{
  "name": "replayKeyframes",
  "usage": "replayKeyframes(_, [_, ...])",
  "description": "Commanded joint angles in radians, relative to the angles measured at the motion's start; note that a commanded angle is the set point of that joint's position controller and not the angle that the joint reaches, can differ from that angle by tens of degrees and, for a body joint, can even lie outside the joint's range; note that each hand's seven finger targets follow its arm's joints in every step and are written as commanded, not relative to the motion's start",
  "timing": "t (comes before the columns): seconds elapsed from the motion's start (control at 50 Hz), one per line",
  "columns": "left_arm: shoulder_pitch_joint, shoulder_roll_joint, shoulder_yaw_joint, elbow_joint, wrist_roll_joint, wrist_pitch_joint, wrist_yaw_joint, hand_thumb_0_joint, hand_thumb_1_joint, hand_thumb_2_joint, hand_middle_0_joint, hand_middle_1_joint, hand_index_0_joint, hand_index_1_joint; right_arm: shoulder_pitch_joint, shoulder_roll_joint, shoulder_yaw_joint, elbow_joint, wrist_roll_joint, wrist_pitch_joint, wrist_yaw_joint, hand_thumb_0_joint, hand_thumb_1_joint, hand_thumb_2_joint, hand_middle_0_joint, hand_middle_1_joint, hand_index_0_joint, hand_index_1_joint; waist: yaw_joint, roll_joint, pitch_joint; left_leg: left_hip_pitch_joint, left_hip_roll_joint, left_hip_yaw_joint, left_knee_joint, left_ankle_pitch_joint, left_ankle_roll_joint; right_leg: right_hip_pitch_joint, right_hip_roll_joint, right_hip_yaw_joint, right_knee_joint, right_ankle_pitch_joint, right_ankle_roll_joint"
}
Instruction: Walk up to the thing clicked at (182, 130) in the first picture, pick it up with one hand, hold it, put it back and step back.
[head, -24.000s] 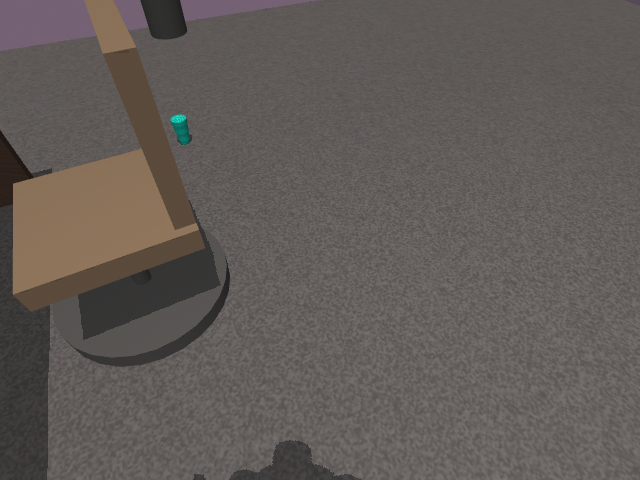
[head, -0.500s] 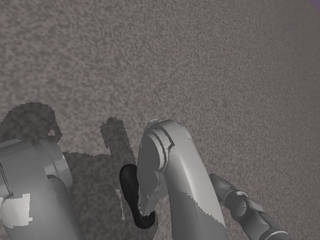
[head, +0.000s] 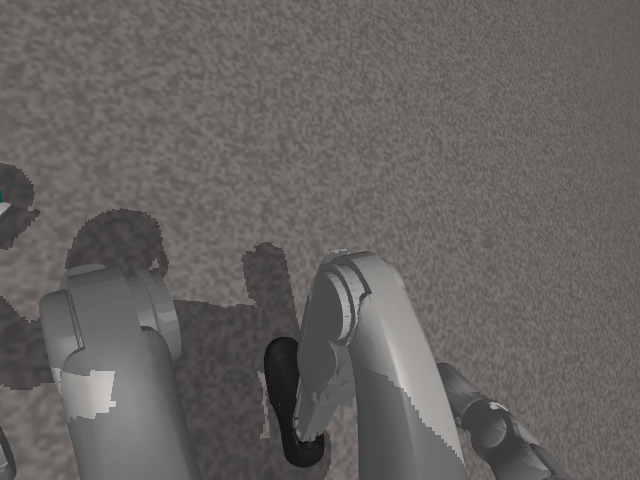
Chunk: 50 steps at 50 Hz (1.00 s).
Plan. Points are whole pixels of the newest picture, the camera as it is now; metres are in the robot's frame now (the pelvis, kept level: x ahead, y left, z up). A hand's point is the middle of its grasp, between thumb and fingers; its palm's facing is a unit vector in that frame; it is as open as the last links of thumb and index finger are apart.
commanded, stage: settle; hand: left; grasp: from the side
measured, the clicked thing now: out of the picture +0.40 +0.33 -0.18
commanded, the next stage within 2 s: lift in 1.50 s
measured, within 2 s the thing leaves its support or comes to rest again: neither
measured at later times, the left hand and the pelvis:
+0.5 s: hand out of the picture +0.39 +0.34 -0.04, palm faces +0.42 -0.91 -0.07, open 10.9 cm; pelvis +0.01 -0.01 +0.03, yaw +5 degrees
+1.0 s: hand out of the picture +0.40 +0.33 +0.01, palm faces +0.42 -0.90 -0.07, open 11.0 cm; pelvis +0.02 -0.02 +0.06, yaw +8 degrees
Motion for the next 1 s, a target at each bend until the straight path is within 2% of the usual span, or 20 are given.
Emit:
replayKeyframes(0.0, [-0.286, 0.228, 0.002, -0.358, -0.024, -0.063, -0.028, 0.000, 0.123, 1.266, -1.265, -1.405, -1.268, -1.421, 0.092, -0.321, -0.163, -0.010, 0.033, 0.003, -0.024, 0.000, -0.913, -0.903, 0.199, 0.299, 0.199, 0.299, -0.043, 0.674, -0.697, 0.502, 0.043, 0.143, -0.358, 0.123, 0.003, 0.170, 0.022, -0.046, -0.200, 0.221, -0.082])
replayKeyframes(0.04, [-0.249, 0.149, -0.040, -0.353, -0.037, -0.029, -0.045, 0.000, 0.131, 1.256, -1.270, -1.408, -1.277, -1.420, 0.108, -0.310, -0.184, -0.008, 0.052, 0.002, -0.021, 0.000, -0.909, -0.901, 0.200, 0.300, 0.199, 0.299, -0.038, 0.665, -0.694, 0.491, 0.037, 0.146, -0.376, 0.110, 0.002, 0.141, 0.019, -0.043, -0.199, 0.206, -0.085])
replayKeyframes(0.08, [-0.267, 0.133, -0.030, -0.381, -0.055, -0.006, -0.052, 0.000, 0.132, 1.271, -1.278, -1.417, -1.285, -1.430, 0.124, -0.306, -0.204, -0.001, 0.071, -0.002, -0.022, 0.000, -0.904, -0.900, 0.200, 0.300, 0.199, 0.300, -0.025, 0.636, -0.707, 0.492, 0.035, 0.148, -0.385, 0.109, 0.004, 0.127, 0.017, -0.039, -0.204, 0.204, -0.086])
replayKeyframes(0.1, [-0.239, 0.089, -0.053, -0.353, -0.061, 0.010, -0.055, 0.000, 0.136, 1.276, -1.269, -1.411, -1.274, -1.426, 0.129, -0.295, -0.210, -0.003, 0.079, -0.002, -0.022, 0.000, -0.899, -0.899, 0.200, 0.300, 0.199, 0.300, -0.032, 0.599, -0.710, 0.475, 0.031, 0.154, -0.382, 0.100, 0.010, 0.134, 0.015, -0.035, -0.215, 0.197, -0.083])
replayKeyframes(0.2, [-0.285, 0.122, -0.022, -0.418, -0.062, 0.050, -0.056, 0.000, 0.140, 1.288, -1.257, -1.416, -1.264, -1.429, 0.160, -0.267, -0.249, -0.004, 0.113, -0.003, -0.027, 0.000, -0.892, -0.898, 0.200, 0.300, 0.199, 0.300, 0.010, 0.563, -0.764, 0.431, 0.018, 0.190, -0.395, 0.051, 0.027, 0.154, 0.008, 0.000, -0.253, 0.158, -0.085])
replayKeyframes(0.22, [-0.286, 0.080, -0.057, -0.404, -0.062, 0.057, -0.059, 0.000, 0.148, 1.286, -1.271, -1.419, -1.280, -1.431, 0.152, -0.257, -0.252, -0.013, 0.120, -0.005, -0.027, 0.000, -0.888, -0.896, 0.200, 0.300, 0.199, 0.300, -0.001, 0.557, -0.746, 0.412, 0.014, 0.195, -0.404, 0.025, 0.029, 0.131, 0.006, 0.002, -0.257, 0.133, -0.087])
replayKeyframes(0.28, [-0.273, 0.125, -0.001, -0.476, -0.062, 0.066, -0.055, 0.000, 0.154, 1.306, -1.248, -1.421, -1.255, -1.434, 0.184, -0.248, -0.274, -0.006, 0.129, -0.003, -0.034, 0.000, -0.886, -0.897, 0.200, 0.300, 0.200, 0.300, 0.035, 0.558, -0.815, 0.445, 0.013, 0.211, -0.415, 0.056, 0.027, 0.173, 0.002, 0.019, -0.271, 0.148, -0.086])
replayKeyframes(0.3, [-0.255, 0.111, -0.011, -0.459, -0.063, 0.072, -0.061, 0.000, 0.151, 1.285, -1.250, -1.409, -1.258, -1.421, 0.172, -0.248, -0.280, -0.012, 0.138, -0.002, -0.037, 0.000, -0.886, -0.896, 0.200, 0.300, 0.200, 0.300, 0.045, 0.563, -0.817, 0.453, 0.010, 0.213, -0.431, 0.057, 0.027, 0.147, -0.002, 0.023, -0.265, 0.141, -0.091])
replayKeyframes(0.32, [-0.257, 0.081, -0.030, -0.474, -0.066, 0.078, -0.067, 0.000, 0.140, 1.294, -1.252, -1.416, -1.259, -1.430, 0.178, -0.243, -0.285, -0.014, 0.142, -0.005, -0.037, 0.000, -0.888, -0.897, 0.200, 0.300, 0.200, 0.300, 0.038, 0.574, -0.830, 0.475, 0.010, 0.213, -0.441, 0.071, 0.024, 0.147, -0.004, 0.025, -0.264, 0.149, -0.092])
replayKeyframes(0.4, [-0.272, 0.106, 0.016, -0.526, -0.080, 0.096, -0.073, 0.000, 0.101, 1.292, -1.241, -1.405, -1.243, -1.424, 0.213, -0.224, -0.309, 0.004, 0.159, -0.008, -0.048, 0.000, -0.890, -0.899, 0.200, 0.300, 0.199, 0.300, 0.053, 0.565, -0.890, 0.486, 0.007, 0.235, -0.442, 0.093, 0.031, 0.179, -0.008, 0.053, -0.289, 0.166, -0.090])
replayKeyframes(0.46, [-0.260, 0.071, 0.003, -0.522, -0.085, 0.113, -0.087, 0.000, 0.044, 1.269, -1.224, -1.399, -1.230, -1.415, 0.223, -0.215, -0.322, 0.017, 0.169, -0.013, -0.054, 0.000, -0.894, -0.899, 0.200, 0.300, 0.199, 0.300, 0.058, 0.571, -0.893, 0.499, 0.004, 0.246, -0.454, 0.127, 0.031, 0.172, -0.013, 0.065, -0.293, 0.184, -0.091])
replayKeyframes(0.52, [-0.296, 0.093, 0.030, -0.581, -0.092, 0.119, -0.095, 0.000, 0.023, 1.265, -1.222, -1.386, -1.225, -1.406, 0.245, -0.203, -0.335, 0.028, 0.175, -0.014, -0.059, 0.000, -0.895, -0.900, 0.200, 0.300, 0.199, 0.300, 0.067, 0.566, -0.947, 0.519, 0.005, 0.251, -0.454, 0.160, 0.033, 0.195, -0.015, 0.074, -0.301, 0.205, -0.090])
replayKeyframes(0.58, [-0.285, 0.034, 0.010, -0.531, -0.096, 0.140, -0.112, 0.000, 0.003, 1.281, -1.215, -1.391, -1.217, -1.412, 0.256, -0.196, -0.346, 0.042, 0.181, -0.021, -0.060, 0.000, -0.895, -0.901, 0.200, 0.300, 0.199, 0.300, 0.058, 0.515, -0.934, 0.493, 0.002, 0.261, -0.453, 0.181, 0.040, 0.215, -0.019, 0.082, -0.319, 0.225, -0.084])
replayKeyframes(0.6, [-0.292, 0.060, 0.030, -0.521, -0.092, 0.145, -0.115, 0.000, -0.007, 1.275, -1.220, -1.389, -1.220, -1.411, 0.259, -0.197, -0.351, 0.048, 0.183, -0.021, -0.063, 0.000, -0.898, -0.902, 0.200, 0.300, 0.199, 0.300, 0.064, 0.506, -0.941, 0.491, 0.003, 0.265, -0.451, 0.181, 0.042, 0.217, -0.019, 0.086, -0.326, 0.223, -0.082])
replayKeyframes(0.7, [-0.235, 0.018, 0.018, -0.459, -0.085, 0.175, -0.136, 0.000, 0.009, 1.293, -1.227, -1.396, -1.227, -1.418, 0.265, -0.195, -0.369, 0.042, 0.192, -0.022, -0.066, 0.000, -0.898, -0.902, 0.200, 0.300, 0.199, 0.300, 0.079, 0.465, -0.960, 0.498, 0.001, 0.276, -0.465, 0.202, 0.048, 0.238, -0.024, 0.089, -0.343, 0.229, -0.079])
replayKeyframes(0.74, [-0.310, 0.044, 0.035, -0.524, -0.088, 0.171, -0.135, 0.000, 0.033, 1.298, -1.234, -1.401, -1.235, -1.422, 0.272, -0.192, -0.374, 0.046, 0.195, -0.025, -0.067, 0.000, -0.894, -0.900, 0.200, 0.300, 0.199, 0.300, 0.082, 0.472, -1.001, 0.503, -0.001, 0.282, -0.468, 0.214, 0.049, 0.265, -0.026, 0.097, -0.347, 0.244, -0.078])
replayKeyframes(0.8, [-0.282, 0.031, 0.031, -0.483, -0.074, 0.185, -0.134, 0.000, 0.000, 1.308, -1.235, -1.409, -1.234, -1.433, 0.267, -0.185, -0.383, 0.039, 0.202, -0.027, -0.069, 0.000, -0.900, -0.902, 0.200, 0.300, 0.199, 0.300, 0.089, 0.465, -0.961, 0.490, -0.002, 0.289, -0.495, 0.168, 0.049, 0.239, -0.027, 0.100, -0.362, 0.191, -0.082])
replayKeyframes(0.88, [-0.346, 0.077, 0.058, -0.564, -0.076, 0.173, -0.127, 0.000, -0.002, 1.314, -1.260, -1.423, -1.259, -1.448, 0.273, -0.179, -0.388, 0.046, 0.203, -0.032, -0.076, 0.000, -0.906, -0.903, 0.200, 0.300, 0.199, 0.300, 0.095, 0.490, -1.002, 0.516, -0.002, 0.292, -0.505, 0.166, 0.047, 0.253, -0.029, 0.109, -0.371, 0.187, -0.083])
replayKeyframes(0.94, [-0.327, 0.022, 0.036, -0.517, -0.078, 0.184, -0.127, 0.000, 0.008, 1.340, -1.265, -1.439, -1.262, -1.465, 0.276, -0.173, -0.394, 0.049, 0.206, -0.037, -0.079, 0.000, -0.907, -0.905, 0.199, 0.300, 0.199, 0.300, 0.082, 0.477, -0.985, 0.530, -0.003, 0.293, -0.516, 0.163, 0.048, 0.231, -0.030, 0.112, -0.383, 0.181, -0.084])
replayKeyframes(0.98, [-0.356, 0.053, 0.044, -0.549, -0.072, 0.182, -0.125, 0.000, 0.052, 1.340, -1.269, -1.435, -1.266, -1.460, 0.281, -0.169, -0.396, 0.054, 0.205, -0.041, -0.083, 0.000, -0.906, -0.904, 0.199, 0.300, 0.199, 0.300, 0.090, 0.494, -1.002, 0.539, -0.003, 0.297, -0.522, 0.164, 0.046, 0.242, -0.032, 0.119, -0.390, 0.183, -0.085])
